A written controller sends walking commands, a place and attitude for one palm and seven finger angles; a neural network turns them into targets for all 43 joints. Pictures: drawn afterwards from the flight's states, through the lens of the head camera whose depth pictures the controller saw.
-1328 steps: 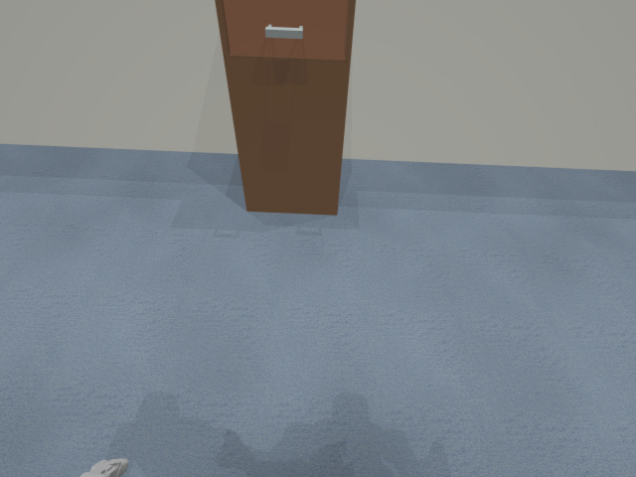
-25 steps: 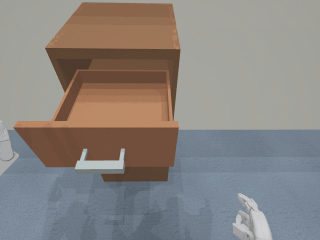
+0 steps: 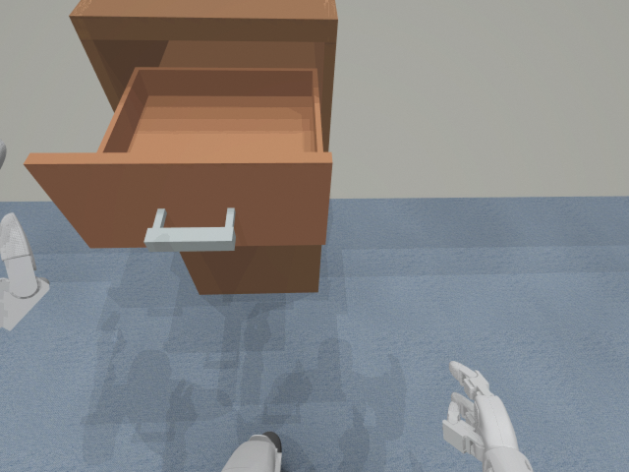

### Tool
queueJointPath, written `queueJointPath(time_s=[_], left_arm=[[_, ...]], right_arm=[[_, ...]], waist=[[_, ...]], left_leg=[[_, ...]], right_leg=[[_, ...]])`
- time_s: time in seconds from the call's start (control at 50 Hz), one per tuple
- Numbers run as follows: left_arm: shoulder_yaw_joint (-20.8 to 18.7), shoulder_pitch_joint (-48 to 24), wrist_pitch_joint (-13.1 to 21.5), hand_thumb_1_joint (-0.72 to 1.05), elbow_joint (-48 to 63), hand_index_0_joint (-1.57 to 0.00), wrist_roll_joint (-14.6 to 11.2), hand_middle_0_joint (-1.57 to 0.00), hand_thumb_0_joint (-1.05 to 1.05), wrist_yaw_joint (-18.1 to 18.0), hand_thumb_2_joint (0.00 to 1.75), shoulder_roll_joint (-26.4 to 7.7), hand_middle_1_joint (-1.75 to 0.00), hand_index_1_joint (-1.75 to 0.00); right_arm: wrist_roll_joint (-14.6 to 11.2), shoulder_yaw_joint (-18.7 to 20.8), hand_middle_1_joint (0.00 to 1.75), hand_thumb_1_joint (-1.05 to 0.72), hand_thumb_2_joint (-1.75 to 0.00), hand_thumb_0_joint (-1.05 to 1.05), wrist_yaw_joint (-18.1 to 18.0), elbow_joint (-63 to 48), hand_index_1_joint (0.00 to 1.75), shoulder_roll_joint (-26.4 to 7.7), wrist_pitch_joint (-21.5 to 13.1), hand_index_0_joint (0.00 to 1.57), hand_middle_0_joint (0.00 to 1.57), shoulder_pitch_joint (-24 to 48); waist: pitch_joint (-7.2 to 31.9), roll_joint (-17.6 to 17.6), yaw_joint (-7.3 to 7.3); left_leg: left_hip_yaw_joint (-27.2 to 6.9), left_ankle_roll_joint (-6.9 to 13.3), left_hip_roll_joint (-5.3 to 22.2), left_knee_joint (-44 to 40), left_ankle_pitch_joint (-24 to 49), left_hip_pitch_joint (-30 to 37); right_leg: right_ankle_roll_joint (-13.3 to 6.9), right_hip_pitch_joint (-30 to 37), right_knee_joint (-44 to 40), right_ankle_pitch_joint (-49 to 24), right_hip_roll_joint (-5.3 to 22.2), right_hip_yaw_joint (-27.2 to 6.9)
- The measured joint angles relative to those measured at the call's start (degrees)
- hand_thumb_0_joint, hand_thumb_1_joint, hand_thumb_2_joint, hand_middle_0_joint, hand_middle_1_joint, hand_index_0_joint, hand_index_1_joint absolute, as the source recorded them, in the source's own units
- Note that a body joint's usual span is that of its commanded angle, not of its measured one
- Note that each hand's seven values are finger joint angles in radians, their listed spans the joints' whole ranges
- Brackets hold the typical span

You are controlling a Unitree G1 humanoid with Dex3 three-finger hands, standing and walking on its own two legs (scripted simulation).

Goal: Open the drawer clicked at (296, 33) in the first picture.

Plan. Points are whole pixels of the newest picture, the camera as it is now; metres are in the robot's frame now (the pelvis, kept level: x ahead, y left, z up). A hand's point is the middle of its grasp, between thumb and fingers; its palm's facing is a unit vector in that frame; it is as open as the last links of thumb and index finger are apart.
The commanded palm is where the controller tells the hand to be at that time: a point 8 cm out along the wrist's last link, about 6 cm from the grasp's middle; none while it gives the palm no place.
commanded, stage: step back with the hand held close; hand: left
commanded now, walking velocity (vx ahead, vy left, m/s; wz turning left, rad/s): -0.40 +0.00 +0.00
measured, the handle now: (193, 227) +0.40 +0.20 +0.05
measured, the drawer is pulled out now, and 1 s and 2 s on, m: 0.29 0.29 0.29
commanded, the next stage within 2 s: stop stepping back and stand still in 0.10 s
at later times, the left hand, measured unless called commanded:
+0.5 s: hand out of the picture +0.03 +0.20 +0.23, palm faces +0.42 -0.78 -0.47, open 7.4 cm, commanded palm -0.03 +0.25 +0.24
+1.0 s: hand out of the picture -0.03 +0.19 +0.24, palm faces +0.51 -0.70 -0.51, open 7.4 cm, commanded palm -0.09 +0.23 +0.24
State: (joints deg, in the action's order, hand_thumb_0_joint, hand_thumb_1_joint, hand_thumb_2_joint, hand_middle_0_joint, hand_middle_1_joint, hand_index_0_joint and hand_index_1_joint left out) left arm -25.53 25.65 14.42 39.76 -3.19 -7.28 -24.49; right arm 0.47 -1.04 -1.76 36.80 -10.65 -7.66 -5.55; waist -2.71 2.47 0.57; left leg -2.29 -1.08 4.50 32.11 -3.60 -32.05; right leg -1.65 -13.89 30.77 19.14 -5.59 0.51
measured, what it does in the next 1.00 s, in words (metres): walks backwards: left foot, then right foot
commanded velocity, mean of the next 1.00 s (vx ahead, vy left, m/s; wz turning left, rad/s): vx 0.13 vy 0.03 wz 0.00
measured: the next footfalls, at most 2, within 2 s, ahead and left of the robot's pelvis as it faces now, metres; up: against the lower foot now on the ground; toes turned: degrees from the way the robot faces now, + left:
left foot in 0.16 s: +0.01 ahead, +0.09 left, +0.00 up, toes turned +2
right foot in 0.44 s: -0.14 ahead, -0.12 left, +0.00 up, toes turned +4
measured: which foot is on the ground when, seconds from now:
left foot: up 0.00-0.14, down 0.16-0.46, up 0.48-0.74, down 0.76-0.98, up 1.00-1.00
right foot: down 0.00-0.18, up 0.20-0.42, down 0.44-1.00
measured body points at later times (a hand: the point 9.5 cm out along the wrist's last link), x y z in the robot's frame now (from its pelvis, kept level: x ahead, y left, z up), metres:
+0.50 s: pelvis -0.16 -0.03 +0.01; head -0.16 -0.02 +0.46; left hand +0.00 +0.24 +0.26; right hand +0.01 -0.25 -0.07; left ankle -0.06 +0.09 -0.70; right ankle -0.15 -0.11 -0.73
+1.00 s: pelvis -0.21 -0.05 +0.00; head -0.23 -0.06 +0.44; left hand -0.07 +0.22 +0.27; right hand -0.07 -0.27 -0.10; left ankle -0.21 +0.12 -0.72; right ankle -0.17 -0.12 -0.73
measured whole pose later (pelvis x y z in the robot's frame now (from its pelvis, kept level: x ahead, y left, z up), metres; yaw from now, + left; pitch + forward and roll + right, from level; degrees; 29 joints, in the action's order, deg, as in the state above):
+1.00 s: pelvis -0.21 -0.05 +0.00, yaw +2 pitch -1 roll +2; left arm -28.4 31.1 13.9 37.3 -1.1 -10.0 -27.6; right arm 0.3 -1.2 -2.9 37.1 -9.6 -8.6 -17.1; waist 2.2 -0.6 -0.6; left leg 2.2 -0.7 4.3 39.7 -21.8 -18.3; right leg -2.7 -19.8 37.0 17.9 0.3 5.8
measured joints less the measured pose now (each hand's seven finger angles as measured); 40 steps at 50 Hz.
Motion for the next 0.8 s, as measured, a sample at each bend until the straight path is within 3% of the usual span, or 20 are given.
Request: queueJointPath(time_s=[0.06, 0.1, 0.14, 0.16, 0.2, 0.24, 0.32, 0.42, 0.46, 0.5, 0.54, 0.58, 0.66, 0.76, 0.8], left_arm=[[-0.85, 4.32, 0.12, 0.89, 2.02, -0.21, -0.01, -0.21, 0.01, 1.10, 0.90, -3.39, -0.30, -0.30], [-3.10, 7.83, -0.04, 0.89, 3.42, -0.22, -0.01, -0.21, 0.01, 1.18, 0.90, -5.46, -0.30, -0.30], [-4.57, 9.02, -0.31, 0.89, 4.07, -0.22, -0.19, -0.21, 0.01, 0.85, 0.90, -6.29, -0.30, -0.30], [-4.84, 8.65, -0.48, 0.89, 4.22, -0.22, -0.36, -0.21, 0.01, 0.62, 0.90, -6.25, -0.30, -0.30], [-4.61, 5.90, -0.56, 0.89, 3.17, -0.22, -0.62, -0.21, 0.01, 0.20, 0.90, -6.19, -0.30, -0.30], [-3.95, 3.58, -0.51, 0.89, 0.94, -0.22, -0.81, -0.21, 0.01, 0.11, 0.90, -5.19, -0.30, -0.30], [-2.60, 6.41, -2.84, 0.89, 0.49, -0.21, -0.97, -0.21, 0.01, 0.14, 0.90, -2.21, -0.30, -0.30], [-1.15, 11.40, -4.39, 0.89, 4.22, -0.21, -0.26, -0.21, 0.01, -0.59, 0.90, -2.30, -0.30, -0.30], [-0.80, 10.02, -4.18, 0.89, 3.58, -0.21, 0.46, -0.21, 0.01, -0.88, 0.90, -2.45, -0.30, -0.30], [-0.36, 7.35, -3.94, 0.89, 2.66, -0.22, 0.66, -0.21, 0.01, -0.96, 0.90, -2.58, -0.30, -0.30], [-0.57, 4.84, -2.92, 0.89, 1.33, -0.22, 0.92, -0.21, 0.01, -0.93, 0.90, -2.33, -0.30, -0.30], [-1.23, 3.48, -1.77, 0.89, -0.60, -0.22, 0.95, -0.21, 0.01, -1.11, 0.90, -1.59, -0.30, -0.30], [-0.78, 1.84, -0.74, 0.89, -5.66, -0.21, 0.99, -0.21, 0.01, -1.63, 0.90, 0.44, -0.30, -0.30], [2.01, 2.02, -1.84, 0.89, -6.67, -0.21, 1.22, -0.20, 0.01, -2.39, 0.90, 2.51, -0.30, -0.30], [2.03, 3.29, -2.12, 0.89, -5.59, -0.21, 1.29, -0.20, 0.01, -2.60, 0.90, 2.09, -0.30, -0.30]], right_arm=[[-1.52, -0.09, 0.30, -0.90, -0.90, 0.02, -0.26, -0.69, 0.30, 0.27, 1.44, 0.21, 0.20, -1.44], [-1.37, -0.11, 0.30, -0.90, -0.90, 0.02, -0.92, -1.46, 0.30, 0.09, 2.42, 0.21, 0.20, -2.76], [-1.04, -0.01, 0.30, -0.90, -0.90, 0.02, -1.72, -2.08, 0.30, -0.74, 3.09, 0.21, 0.20, -3.46], [-0.94, 0.19, 0.30, -0.90, -0.90, 0.02, -2.04, -2.42, 0.30, -1.59, 3.21, 0.21, 0.20, -3.49], [-0.72, 1.50, 0.30, -0.90, -0.90, 0.02, -2.34, -2.11, 0.30, -2.20, 3.25, 0.21, 0.20, -2.43], [-0.52, 2.42, 0.30, -0.90, -0.90, 0.02, -1.70, -1.63, 0.30, -1.66, 3.05, 0.20, 0.20, -1.23], [0.06, 1.99, 0.30, -0.90, -0.90, 0.02, -0.31, -3.49, 0.30, -0.63, 1.53, 0.20, 0.20, -2.21], [-0.21, -0.36, 0.30, -0.90, -0.90, 0.01, -0.24, -4.85, 0.30, 1.06, 0.79, 0.21, 0.20, -6.34], [0.00, -0.68, 0.30, -0.90, -0.90, 0.01, -0.42, -4.32, 0.30, 1.00, 1.57, 0.21, 0.20, -7.02], [0.34, -0.71, 0.30, -0.90, -0.90, 0.01, -0.62, -2.25, 0.30, 0.46, 2.58, 0.21, 0.20, -7.37], [0.37, -0.59, 0.30, -0.90, -0.90, 0.01, -0.69, 0.10, 0.30, -0.09, 3.34, 0.21, 0.20, -8.38], [0.27, -0.27, 0.30, -0.90, -0.90, 0.02, -0.88, 1.07, 0.30, -0.68, 4.05, 0.21, 0.20, -10.06], [-0.20, 0.99, 0.30, -0.90, -0.90, 0.02, -1.89, 1.37, 0.30, -2.49, 3.66, 0.21, 0.20, -12.34], [-0.02, 2.32, 0.30, -0.90, -0.90, 0.02, -2.91, 0.33, 0.30, -5.12, 1.53, 0.21, 0.20, -12.17], [0.10, 2.68, 0.30, -0.90, -0.90, 0.02, -2.97, -0.15, 0.30, -4.29, 0.95, 0.20, 0.20, -11.21]], waist=[[2.10, -3.22, -0.52], [4.20, -5.12, -0.43], [5.39, -5.68, -0.64], [5.48, -4.99, -0.85], [4.64, -4.90, -1.43], [2.98, -5.90, -0.84], [2.21, -4.52, -1.21], [4.16, -5.64, -1.35], [4.73, -5.14, -1.21], [4.70, -4.99, -0.53], [5.67, -5.62, 0.08], [7.68, -6.06, 0.04], [10.12, -5.61, -0.41], [8.17, -3.51, -1.80], [6.21, -4.09, -2.87]], left_leg=[[0.41, -0.19, -4.07, 12.47, -14.05, -0.52], [2.11, -0.62, -5.32, 14.58, -17.65, 1.58], [3.45, -0.94, -5.59, 8.49, -14.82, 6.19], [3.74, -0.95, -5.19, 3.14, -8.42, 9.15], [3.55, 2.39, -5.86, -2.34, -8.76, 10.98], [4.23, 3.75, -6.51, -3.86, -8.01, 11.21], [4.30, 3.41, -4.73, -6.14, -4.22, 11.23], [4.77, 2.09, -4.13, -5.60, -3.22, 9.85], [4.26, 1.23, -3.89, -1.11, -9.98, 7.03], [3.20, 0.56, -4.44, 10.40, -15.89, 3.24], [3.31, 0.38, -4.94, 21.79, -15.50, 0.54], [4.21, 0.47, -4.46, 25.54, -14.46, 0.46], [5.87, 1.68, -2.62, 17.01, -16.86, 6.25], [5.93, 3.89, -1.72, -3.14, -20.24, 18.30], [5.51, 2.33, -2.09, -3.33, -12.91, 17.82]], right_leg=[[-0.32, -1.54, -0.37, -0.56, 2.01, -0.88], [-0.49, -2.59, -1.50, -1.80, 2.90, -1.74], [-0.30, -3.34, -2.61, -3.31, 3.19, -1.67], [-0.05, -3.90, -2.41, -3.75, 2.85, -1.09], [0.91, -6.76, 1.59, -2.42, 3.25, -0.67], [1.22, -9.45, 8.27, 3.29, 3.33, -2.19], [2.31, -10.84, 15.65, 6.87, 2.59, -0.94], [2.18, -2.65, 5.86, 6.25, 4.60, 1.79], [-0.28, -1.14, 1.76, 3.70, 4.43, 2.67], [-2.19, -1.48, 1.13, -1.66, 4.52, 3.38], [-2.48, -1.32, -0.21, -3.91, 5.15, 3.48], [-2.47, -1.37, -2.02, -4.38, 5.92, 3.71], [-2.25, -2.64, -3.95, -4.90, 7.19, 4.43], [-1.11, -5.89, -0.14, -5.82, 7.52, 5.52], [0.07, -8.25, 6.42, 0.22, 7.33, 4.29]])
